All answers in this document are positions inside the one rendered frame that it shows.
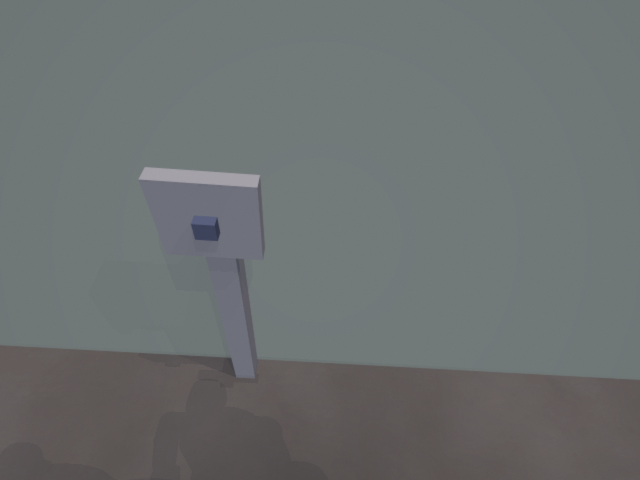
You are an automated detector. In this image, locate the panel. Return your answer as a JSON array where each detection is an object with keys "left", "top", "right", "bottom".
[{"left": 138, "top": 167, "right": 265, "bottom": 379}]

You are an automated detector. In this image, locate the button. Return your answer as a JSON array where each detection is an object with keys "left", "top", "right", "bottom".
[{"left": 191, "top": 215, "right": 220, "bottom": 241}]

